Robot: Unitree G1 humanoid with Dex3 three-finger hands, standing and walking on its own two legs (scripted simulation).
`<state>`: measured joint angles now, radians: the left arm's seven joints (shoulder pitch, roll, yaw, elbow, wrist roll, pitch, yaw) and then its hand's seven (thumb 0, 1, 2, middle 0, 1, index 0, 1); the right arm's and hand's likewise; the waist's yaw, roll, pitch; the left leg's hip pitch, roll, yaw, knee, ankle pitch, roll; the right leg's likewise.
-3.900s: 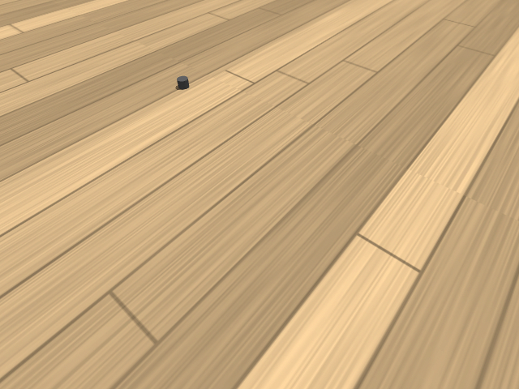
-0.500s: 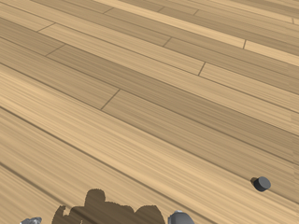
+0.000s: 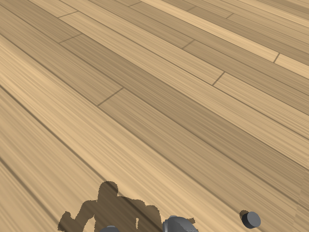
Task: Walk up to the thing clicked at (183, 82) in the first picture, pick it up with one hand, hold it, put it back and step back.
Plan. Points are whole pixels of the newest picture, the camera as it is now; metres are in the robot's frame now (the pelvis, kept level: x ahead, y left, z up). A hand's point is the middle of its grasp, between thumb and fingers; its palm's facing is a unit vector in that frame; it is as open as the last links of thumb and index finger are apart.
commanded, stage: walk up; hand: left
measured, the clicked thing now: (251, 220) +0.29 -0.66 -0.71
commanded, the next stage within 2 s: none
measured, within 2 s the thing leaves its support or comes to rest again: neither
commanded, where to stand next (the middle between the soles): +0.02 -0.94 m, yaw +12 degrees
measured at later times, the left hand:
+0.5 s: hand out of the picture +0.06 +0.02 -0.15, palm faces +0.02 -0.94 -0.33, open 7.4 cm
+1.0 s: hand out of the picture +0.05 -0.23 -0.15, palm faces -0.01 -0.94 -0.35, open 7.4 cm
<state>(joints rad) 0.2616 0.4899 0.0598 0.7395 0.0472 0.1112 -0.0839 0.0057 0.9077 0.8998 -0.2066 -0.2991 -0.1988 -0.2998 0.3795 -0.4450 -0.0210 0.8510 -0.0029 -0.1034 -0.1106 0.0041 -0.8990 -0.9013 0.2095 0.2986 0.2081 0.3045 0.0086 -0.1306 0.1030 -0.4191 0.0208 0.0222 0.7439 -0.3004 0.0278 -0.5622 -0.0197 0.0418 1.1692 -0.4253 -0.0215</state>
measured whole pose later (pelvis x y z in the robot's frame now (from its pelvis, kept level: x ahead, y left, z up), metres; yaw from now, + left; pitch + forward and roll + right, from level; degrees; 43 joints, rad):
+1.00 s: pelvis -0.03 -0.50 -0.02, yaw +5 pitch -1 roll -1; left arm 0.19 0.42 0.05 0.73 0.05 0.09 -0.08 0.00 0.91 0.90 -0.21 -0.30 -0.20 -0.30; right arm 0.28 -0.53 -0.07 0.94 0.01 -0.04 -0.12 0.01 -0.91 -0.90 0.20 0.30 0.20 0.30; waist 0.02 -0.01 0.12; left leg -0.61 0.07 -0.03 1.17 -0.52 0.05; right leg -0.47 0.00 0.01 0.87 -0.38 0.00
